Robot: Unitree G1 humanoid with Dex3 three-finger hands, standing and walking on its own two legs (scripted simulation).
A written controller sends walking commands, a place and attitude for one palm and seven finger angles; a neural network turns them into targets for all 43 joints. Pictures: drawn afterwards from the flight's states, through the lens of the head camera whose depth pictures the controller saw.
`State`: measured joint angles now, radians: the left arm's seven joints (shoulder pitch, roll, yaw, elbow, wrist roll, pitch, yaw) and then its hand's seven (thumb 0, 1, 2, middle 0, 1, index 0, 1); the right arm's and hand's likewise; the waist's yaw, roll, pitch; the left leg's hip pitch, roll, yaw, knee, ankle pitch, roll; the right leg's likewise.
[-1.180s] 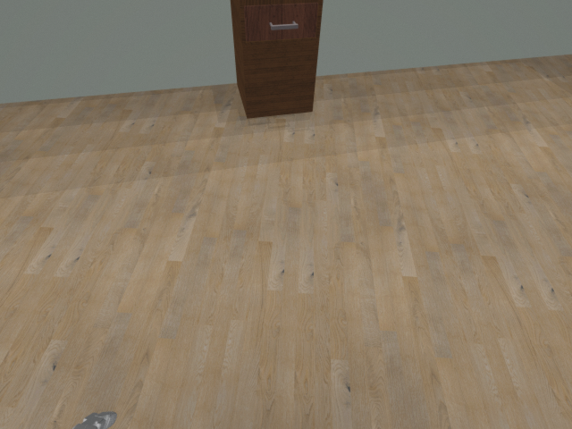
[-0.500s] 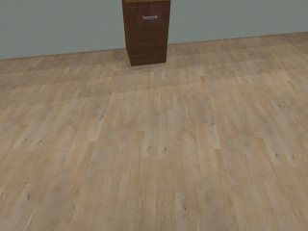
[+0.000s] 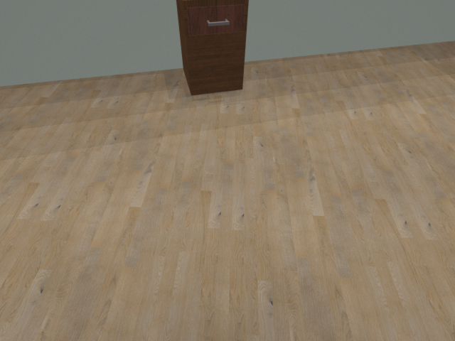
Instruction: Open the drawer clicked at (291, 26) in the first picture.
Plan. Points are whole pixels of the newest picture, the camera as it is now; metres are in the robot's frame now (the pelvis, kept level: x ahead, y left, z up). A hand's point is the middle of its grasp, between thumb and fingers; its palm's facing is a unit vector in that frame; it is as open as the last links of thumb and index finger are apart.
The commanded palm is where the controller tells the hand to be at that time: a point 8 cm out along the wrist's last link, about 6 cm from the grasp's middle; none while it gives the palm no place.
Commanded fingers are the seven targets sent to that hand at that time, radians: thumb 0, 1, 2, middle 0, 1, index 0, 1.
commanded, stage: look at it before walking up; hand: left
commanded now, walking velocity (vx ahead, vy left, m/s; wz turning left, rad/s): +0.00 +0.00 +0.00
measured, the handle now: (218, 22) +2.03 +0.17 -0.22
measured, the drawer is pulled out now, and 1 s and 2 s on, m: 0.00 0.00 0.00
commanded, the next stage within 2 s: walk to a spot facing it in 0.76 s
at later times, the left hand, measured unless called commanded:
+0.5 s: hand out of the picture +0.08 +0.24 -0.16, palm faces -0.04 -0.95 -0.32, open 7.4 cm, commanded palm none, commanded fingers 0.00 0.90 0.90 -0.20 -0.30 -0.20 -0.30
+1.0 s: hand out of the picture +0.07 +0.23 -0.16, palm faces -0.04 -0.95 -0.30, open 7.4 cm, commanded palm none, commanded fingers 0.00 0.90 0.90 -0.20 -0.30 -0.20 -0.30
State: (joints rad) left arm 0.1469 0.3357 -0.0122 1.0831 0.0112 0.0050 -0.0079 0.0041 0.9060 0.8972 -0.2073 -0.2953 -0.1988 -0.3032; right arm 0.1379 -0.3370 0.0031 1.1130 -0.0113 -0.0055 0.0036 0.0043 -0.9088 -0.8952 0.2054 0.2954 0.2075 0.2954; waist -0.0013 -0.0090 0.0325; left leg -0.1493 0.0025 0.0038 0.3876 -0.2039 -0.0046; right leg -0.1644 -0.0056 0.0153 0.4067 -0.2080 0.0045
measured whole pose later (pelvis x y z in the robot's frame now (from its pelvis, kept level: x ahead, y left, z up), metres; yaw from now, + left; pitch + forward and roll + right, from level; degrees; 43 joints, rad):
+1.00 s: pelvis +0.02 +0.00 +0.00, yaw -2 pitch -2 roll +0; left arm 0.19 0.31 -0.01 1.09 0.02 0.02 -0.01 0.00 0.91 0.90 -0.20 -0.29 -0.20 -0.30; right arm 0.15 -0.31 0.00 1.12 -0.02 0.01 0.00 0.00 -0.91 -0.90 0.20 0.30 0.21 0.30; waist 0.01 -0.01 0.00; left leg -0.13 0.01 0.03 0.41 -0.26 -0.01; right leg -0.16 0.01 0.04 0.43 -0.26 0.00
